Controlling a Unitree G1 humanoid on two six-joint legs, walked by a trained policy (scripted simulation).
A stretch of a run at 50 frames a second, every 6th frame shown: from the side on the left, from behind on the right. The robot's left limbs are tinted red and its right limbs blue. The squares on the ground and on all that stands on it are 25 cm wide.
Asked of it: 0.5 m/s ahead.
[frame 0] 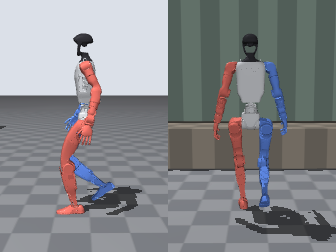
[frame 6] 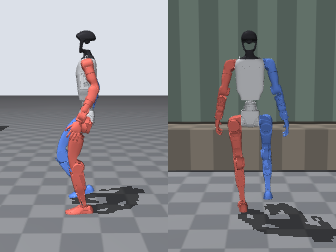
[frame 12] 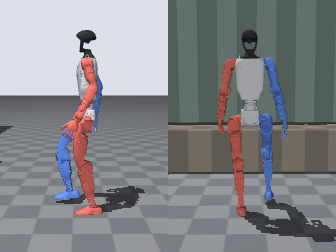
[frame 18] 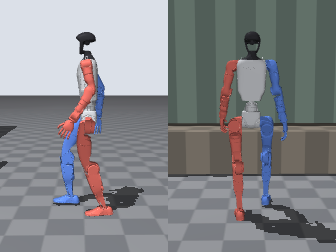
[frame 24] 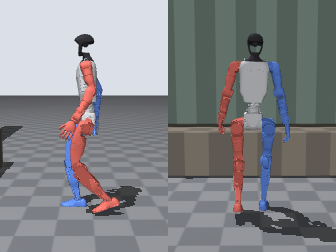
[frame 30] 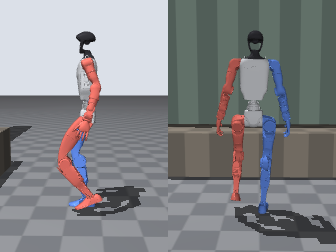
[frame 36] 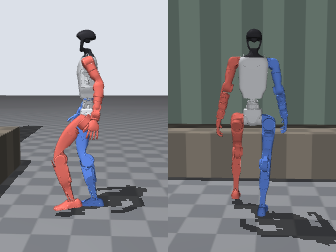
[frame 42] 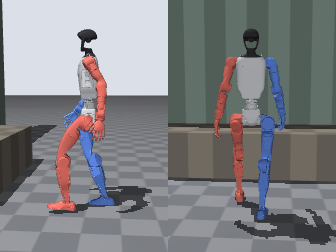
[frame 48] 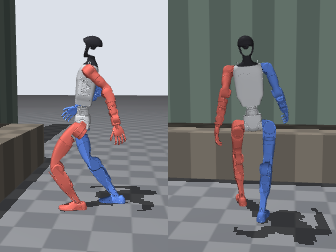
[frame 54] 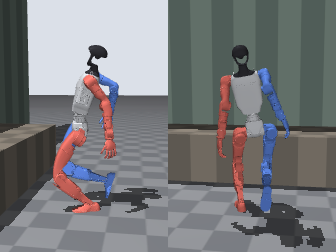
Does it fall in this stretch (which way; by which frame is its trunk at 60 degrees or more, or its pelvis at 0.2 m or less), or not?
no
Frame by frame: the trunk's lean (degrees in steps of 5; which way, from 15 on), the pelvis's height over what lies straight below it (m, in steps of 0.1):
0: 5, 0.8
6: 0, 0.8
12: 0, 0.8
18: 5, 0.8
24: 5, 0.8
30: 0, 0.8
36: 0, 0.8
42: 0, 0.8
48: 10, 0.7
54: 20 backward and to its left, 0.7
